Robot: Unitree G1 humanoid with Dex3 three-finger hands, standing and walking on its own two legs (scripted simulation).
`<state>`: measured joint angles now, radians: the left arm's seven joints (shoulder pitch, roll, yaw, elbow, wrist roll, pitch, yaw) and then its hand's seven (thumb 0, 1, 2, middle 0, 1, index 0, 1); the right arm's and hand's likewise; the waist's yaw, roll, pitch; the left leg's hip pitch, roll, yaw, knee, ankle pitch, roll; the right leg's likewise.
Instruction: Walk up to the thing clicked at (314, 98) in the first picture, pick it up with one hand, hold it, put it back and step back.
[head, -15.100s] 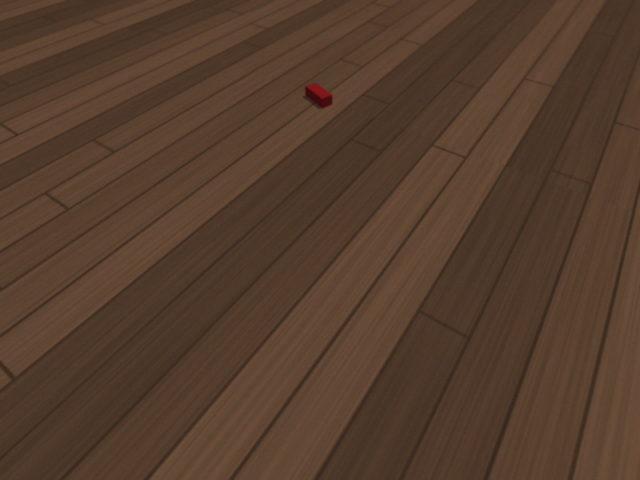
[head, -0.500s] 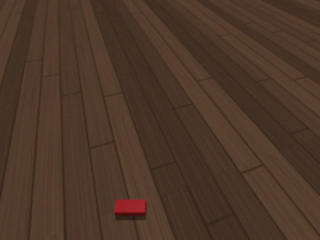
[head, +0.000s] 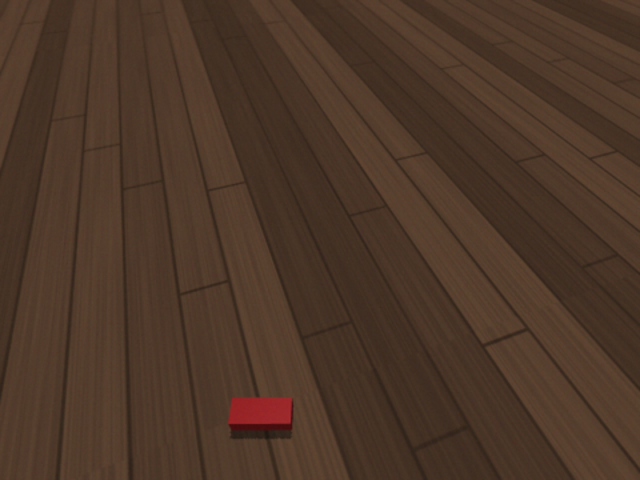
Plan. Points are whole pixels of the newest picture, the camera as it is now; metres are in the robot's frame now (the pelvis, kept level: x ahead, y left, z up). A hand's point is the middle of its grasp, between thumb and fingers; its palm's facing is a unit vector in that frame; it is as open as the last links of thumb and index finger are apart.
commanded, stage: stand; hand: left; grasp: from above
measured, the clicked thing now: (261, 413) +0.43 +0.19 -0.75
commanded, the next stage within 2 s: rise first in 0.76 s
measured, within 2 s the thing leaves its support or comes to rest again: neither
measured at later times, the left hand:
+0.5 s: hand out of the picture +0.07 +0.25 -0.16, palm faces -0.03 -0.94 -0.35, open 7.4 cm
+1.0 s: hand out of the picture +0.12 +0.25 -0.16, palm faces +0.04 -0.95 -0.32, open 7.9 cm
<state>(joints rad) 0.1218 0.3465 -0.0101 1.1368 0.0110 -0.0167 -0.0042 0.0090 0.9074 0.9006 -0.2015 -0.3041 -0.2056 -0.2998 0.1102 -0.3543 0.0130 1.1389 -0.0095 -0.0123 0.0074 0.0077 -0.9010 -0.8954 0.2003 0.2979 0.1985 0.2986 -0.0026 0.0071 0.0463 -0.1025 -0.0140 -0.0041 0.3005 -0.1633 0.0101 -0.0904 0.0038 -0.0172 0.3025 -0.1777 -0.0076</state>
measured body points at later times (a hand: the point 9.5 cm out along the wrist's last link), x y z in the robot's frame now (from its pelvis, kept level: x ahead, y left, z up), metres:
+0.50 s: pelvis +0.00 +0.00 +0.00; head +0.01 +0.00 +0.45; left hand +0.08 +0.30 -0.13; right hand +0.08 -0.30 -0.14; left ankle +0.00 +0.11 -0.75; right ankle -0.01 -0.11 -0.75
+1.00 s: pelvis -0.01 +0.00 -0.01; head +0.03 +0.00 +0.44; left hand +0.12 +0.30 -0.14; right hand +0.09 -0.28 -0.14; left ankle +0.00 +0.11 -0.75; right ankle -0.01 -0.11 -0.75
